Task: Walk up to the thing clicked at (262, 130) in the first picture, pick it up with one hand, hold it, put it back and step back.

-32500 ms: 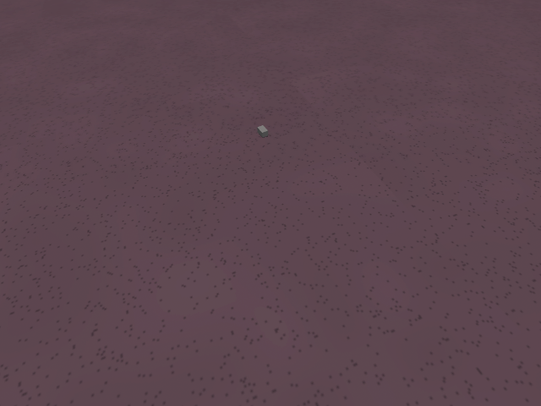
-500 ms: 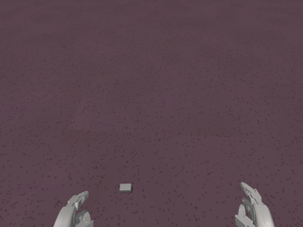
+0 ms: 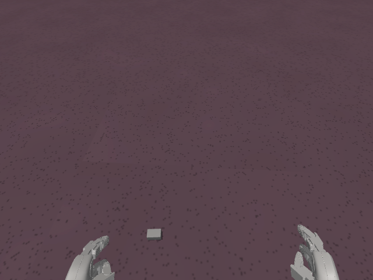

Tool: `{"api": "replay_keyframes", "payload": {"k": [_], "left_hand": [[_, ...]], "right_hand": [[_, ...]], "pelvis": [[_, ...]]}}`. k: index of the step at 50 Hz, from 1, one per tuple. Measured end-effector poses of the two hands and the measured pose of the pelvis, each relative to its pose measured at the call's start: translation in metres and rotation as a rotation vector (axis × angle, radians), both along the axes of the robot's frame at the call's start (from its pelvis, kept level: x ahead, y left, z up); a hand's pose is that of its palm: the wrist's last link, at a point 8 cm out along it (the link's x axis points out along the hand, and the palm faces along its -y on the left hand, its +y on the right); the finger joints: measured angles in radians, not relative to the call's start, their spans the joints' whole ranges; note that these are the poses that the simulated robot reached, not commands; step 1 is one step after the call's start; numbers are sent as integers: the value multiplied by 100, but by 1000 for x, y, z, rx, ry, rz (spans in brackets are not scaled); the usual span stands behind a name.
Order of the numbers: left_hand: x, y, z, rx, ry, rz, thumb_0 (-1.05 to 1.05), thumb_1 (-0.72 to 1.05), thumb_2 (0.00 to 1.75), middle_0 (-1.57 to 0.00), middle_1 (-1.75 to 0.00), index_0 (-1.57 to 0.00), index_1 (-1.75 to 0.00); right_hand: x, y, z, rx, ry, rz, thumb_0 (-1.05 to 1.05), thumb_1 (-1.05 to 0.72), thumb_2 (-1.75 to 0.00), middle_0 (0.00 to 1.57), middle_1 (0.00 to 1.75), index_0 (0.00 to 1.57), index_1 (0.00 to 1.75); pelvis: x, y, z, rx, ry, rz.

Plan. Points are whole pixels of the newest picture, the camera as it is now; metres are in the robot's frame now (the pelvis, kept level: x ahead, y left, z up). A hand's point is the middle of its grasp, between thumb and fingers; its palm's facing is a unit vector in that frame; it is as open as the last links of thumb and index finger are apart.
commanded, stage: home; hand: left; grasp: from above
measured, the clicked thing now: (154, 234) +0.47 +0.20 -0.69
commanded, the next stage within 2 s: stand in 0.16 s
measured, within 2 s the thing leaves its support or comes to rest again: neither
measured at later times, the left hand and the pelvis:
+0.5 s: hand out of the picture +0.12 +0.23 -0.10, palm faces +0.02 -0.94 -0.34, open 7.4 cm; pelvis +0.00 +0.00 +0.03, yaw +0 degrees
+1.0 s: hand out of the picture +0.03 +0.23 -0.10, palm faces +0.03 -0.94 -0.33, open 7.4 cm; pelvis -0.01 +0.00 +0.06, yaw +0 degrees
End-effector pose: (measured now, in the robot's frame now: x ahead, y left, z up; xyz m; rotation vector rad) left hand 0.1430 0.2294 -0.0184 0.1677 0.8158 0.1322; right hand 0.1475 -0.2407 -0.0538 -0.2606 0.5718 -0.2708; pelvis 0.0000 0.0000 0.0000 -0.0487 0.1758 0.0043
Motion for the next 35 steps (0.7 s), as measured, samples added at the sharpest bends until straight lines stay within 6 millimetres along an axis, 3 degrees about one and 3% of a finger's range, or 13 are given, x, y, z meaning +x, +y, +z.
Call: {"api": "replay_keyframes", "payload": {"k": [13,18,26,35], "left_hand": [[1,2,0,2,4,0,1,90,90,-21,-30,-20,-30],[5,19,-26,111,-3,-47,1,90,90,-21,-30,-20,-30],[-40,49,-53,140,212,26,1,90,90,-21,-30,-20,-30],[-96,50,-58,116,410,85,1,90,90,-21,-30,-20,-30]], "right_hand": [[1,4,-2,7,12,5,1,-90,-90,20,30,21,30],[-9,-4,-22,-36,295,156,1,-90,-90,20,30,21,30],[-42,-32,-21,1,479,61,1,-90,-90,20,30,21,30],[-74,-37,-17,33,603,-8,1,-91,-90,20,30,21,30]], "pelvis": [[1,2,0,-2,7,0],[-7,1,10,30,-95,-7],[-3,2,28,44,-159,-9],[1,1,47,44,-204,-5]]}}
